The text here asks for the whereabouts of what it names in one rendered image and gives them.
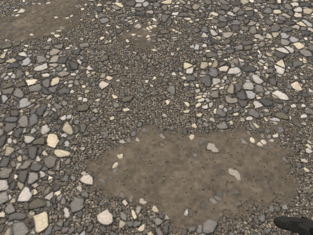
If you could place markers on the right robot hand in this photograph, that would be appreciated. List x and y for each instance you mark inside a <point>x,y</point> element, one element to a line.
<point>300,225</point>

